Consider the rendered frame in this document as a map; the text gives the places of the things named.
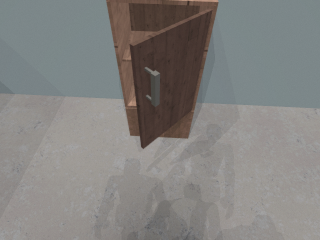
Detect cupboard door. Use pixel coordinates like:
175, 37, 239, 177
129, 9, 213, 149

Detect handle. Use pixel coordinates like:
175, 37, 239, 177
144, 67, 160, 107

